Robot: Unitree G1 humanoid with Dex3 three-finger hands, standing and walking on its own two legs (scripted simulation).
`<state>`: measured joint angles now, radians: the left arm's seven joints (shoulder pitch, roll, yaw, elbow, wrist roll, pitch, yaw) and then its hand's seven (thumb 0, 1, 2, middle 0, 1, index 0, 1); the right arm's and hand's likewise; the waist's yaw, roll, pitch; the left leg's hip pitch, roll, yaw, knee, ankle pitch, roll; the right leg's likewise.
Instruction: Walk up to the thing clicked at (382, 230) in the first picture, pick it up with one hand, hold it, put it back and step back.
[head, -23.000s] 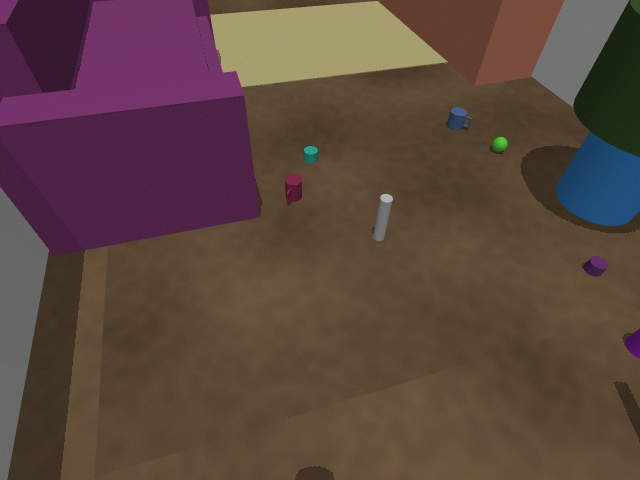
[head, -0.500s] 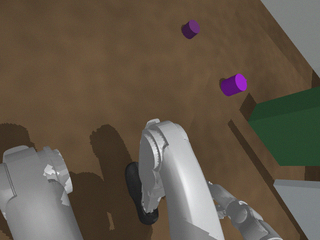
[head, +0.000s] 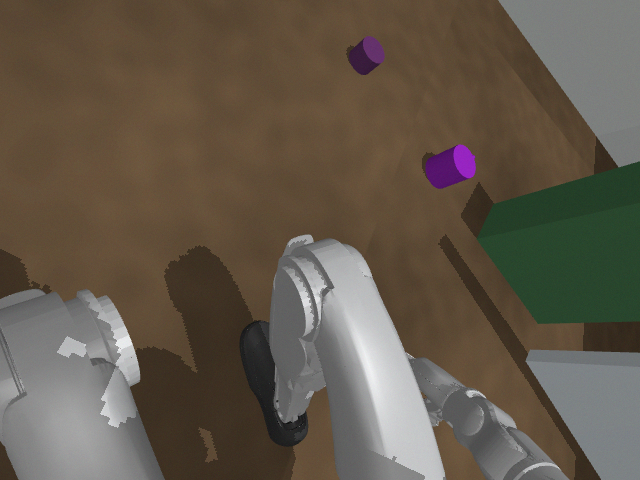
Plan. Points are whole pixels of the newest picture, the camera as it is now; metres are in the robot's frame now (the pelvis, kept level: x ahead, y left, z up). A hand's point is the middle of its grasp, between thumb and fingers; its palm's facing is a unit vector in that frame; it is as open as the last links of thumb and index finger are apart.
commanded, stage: loosen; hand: left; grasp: from the side
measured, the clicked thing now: out of the picture +0.44 +0.31 -0.18
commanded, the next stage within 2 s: open in 0.02 s
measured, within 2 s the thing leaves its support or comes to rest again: neither
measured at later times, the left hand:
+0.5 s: hand out of the picture +0.44 +0.30 -0.16, palm faces +0.40 -0.92 +0.02, open 13.9 cm
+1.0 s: hand out of the picture +0.43 +0.38 -0.06, palm faces +0.41 -0.91 -0.04, open 17.6 cm
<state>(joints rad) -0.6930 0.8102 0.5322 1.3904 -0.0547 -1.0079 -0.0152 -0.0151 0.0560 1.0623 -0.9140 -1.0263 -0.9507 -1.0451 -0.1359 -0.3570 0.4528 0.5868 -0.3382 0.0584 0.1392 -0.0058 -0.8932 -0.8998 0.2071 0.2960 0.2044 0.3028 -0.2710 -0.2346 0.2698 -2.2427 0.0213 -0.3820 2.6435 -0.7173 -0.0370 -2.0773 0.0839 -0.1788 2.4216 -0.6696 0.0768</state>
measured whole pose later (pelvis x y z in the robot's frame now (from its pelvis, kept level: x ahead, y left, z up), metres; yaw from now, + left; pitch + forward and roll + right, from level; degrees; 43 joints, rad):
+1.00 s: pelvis +0.00 +0.00 +0.02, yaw +1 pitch +21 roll -16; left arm -0.68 0.82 0.55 1.12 -0.13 -0.76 -0.20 -0.01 -0.57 0.01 -0.06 -0.01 -0.07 0.00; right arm -0.01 -0.34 0.32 0.57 -0.22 0.09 0.11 0.00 -0.89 -0.90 0.21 0.30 0.21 0.30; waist -0.20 -0.14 0.11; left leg -2.27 0.03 -0.31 2.57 -0.70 -0.01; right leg -2.10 0.05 -0.15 2.38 -0.68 0.05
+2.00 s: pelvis +0.07 -0.01 +0.36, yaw +15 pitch +20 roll -3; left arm 0.17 0.30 0.12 0.26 -0.01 0.16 0.15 -0.01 -0.57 0.04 -0.06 -0.04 -0.05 -0.05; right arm 0.19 -0.23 0.01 0.50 0.05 0.03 -0.13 0.00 -0.90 -0.90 0.21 0.30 0.20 0.30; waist -0.05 0.01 -0.17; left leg -1.14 0.07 -0.06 1.35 -0.57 -0.04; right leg -1.08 -0.03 -0.05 1.32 -0.59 0.02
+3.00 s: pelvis +0.09 -0.01 +0.43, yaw +16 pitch +7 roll -2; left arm 0.46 0.20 -0.01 0.01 -0.01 0.26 0.14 -0.01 -0.58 0.03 -0.05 -0.04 -0.05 -0.04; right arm 0.27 -0.21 0.02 0.52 0.01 -0.11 -0.18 0.01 -0.89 -0.90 0.21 0.30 0.20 0.30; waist -0.03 0.04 -0.10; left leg -0.63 0.07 -0.03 0.96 -0.46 -0.04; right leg -0.57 -0.03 -0.05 0.92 -0.47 0.02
